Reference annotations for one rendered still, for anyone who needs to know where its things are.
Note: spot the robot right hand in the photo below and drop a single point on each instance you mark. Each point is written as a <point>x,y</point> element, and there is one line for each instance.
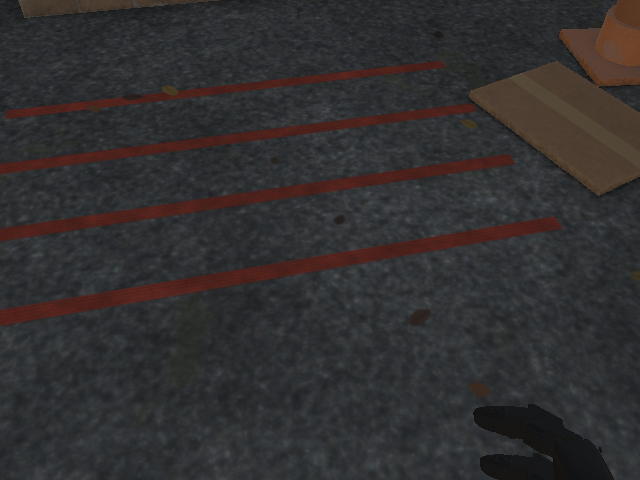
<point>573,457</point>

